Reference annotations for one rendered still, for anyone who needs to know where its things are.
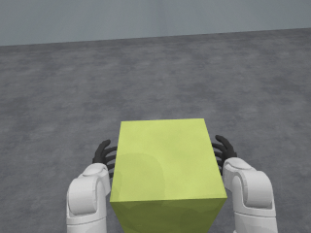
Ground robot left hand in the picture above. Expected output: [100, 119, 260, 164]
[92, 139, 118, 179]

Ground robot right hand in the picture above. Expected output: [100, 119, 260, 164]
[211, 135, 237, 176]

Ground carton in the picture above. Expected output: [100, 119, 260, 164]
[110, 118, 227, 233]

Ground robot right forearm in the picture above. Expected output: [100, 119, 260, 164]
[223, 157, 278, 233]

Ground robot left forearm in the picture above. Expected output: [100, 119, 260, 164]
[66, 163, 111, 233]

